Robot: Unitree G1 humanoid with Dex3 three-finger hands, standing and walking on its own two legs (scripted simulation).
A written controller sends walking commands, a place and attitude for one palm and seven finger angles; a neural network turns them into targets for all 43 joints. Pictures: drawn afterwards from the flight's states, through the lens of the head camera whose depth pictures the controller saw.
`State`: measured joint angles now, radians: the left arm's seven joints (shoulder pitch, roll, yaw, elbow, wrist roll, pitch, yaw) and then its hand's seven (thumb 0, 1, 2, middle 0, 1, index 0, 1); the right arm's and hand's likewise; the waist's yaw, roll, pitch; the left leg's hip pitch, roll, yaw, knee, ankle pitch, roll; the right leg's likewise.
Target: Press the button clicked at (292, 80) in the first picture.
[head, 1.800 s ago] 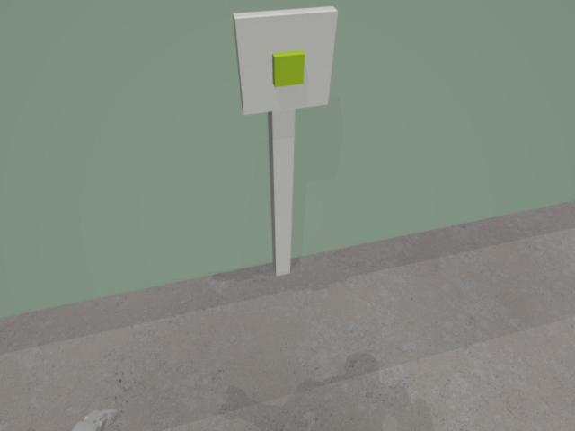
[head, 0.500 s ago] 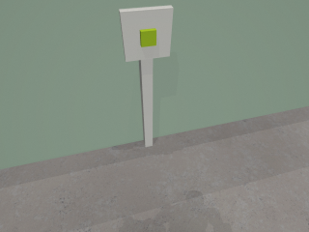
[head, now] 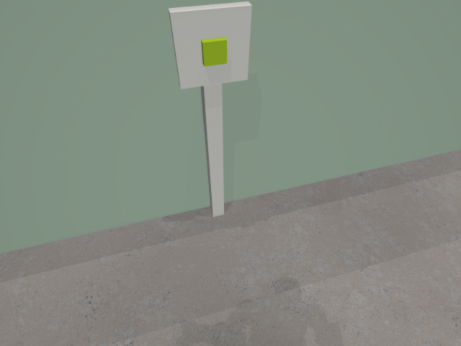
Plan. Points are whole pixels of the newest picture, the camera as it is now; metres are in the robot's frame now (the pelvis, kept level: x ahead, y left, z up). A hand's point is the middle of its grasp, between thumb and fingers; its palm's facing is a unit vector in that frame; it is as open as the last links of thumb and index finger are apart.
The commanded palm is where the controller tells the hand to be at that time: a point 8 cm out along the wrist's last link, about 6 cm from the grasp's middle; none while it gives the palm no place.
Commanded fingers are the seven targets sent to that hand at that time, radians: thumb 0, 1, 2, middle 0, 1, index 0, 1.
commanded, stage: walk to a spot facing it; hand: left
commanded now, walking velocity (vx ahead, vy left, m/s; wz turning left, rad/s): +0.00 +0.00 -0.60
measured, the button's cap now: (214, 51) +0.81 +0.11 +0.12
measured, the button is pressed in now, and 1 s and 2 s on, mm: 0 0 0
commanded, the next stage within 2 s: none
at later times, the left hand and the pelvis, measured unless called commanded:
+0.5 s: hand out of the picture +0.04 +0.15 -0.16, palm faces -0.17 -0.95 -0.26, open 7.4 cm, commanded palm none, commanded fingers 0.00 0.90 0.90 -0.20 -0.30 -0.20 -0.30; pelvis -0.03 -0.04 +0.00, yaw -15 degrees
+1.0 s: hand out of the picture +0.14 +0.21 -0.17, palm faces -0.44 -0.87 -0.23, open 7.4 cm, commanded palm none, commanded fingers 0.00 0.90 0.90 -0.20 -0.30 -0.20 -0.30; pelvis -0.04 +0.04 +0.00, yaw -32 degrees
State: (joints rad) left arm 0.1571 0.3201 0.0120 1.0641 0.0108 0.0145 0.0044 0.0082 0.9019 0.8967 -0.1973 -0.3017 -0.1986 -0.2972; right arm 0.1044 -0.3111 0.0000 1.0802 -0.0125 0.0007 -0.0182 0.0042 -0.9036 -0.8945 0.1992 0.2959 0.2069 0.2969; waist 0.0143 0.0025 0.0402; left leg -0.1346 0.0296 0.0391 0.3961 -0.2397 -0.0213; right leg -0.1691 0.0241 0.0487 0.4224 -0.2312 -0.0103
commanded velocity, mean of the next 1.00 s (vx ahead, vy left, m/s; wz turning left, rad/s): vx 0.00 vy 0.00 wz -0.60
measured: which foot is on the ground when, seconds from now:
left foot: down 0.00-0.24, up 0.26-0.82, down 0.84-1.00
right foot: down 0.00-0.84, up 0.86-1.00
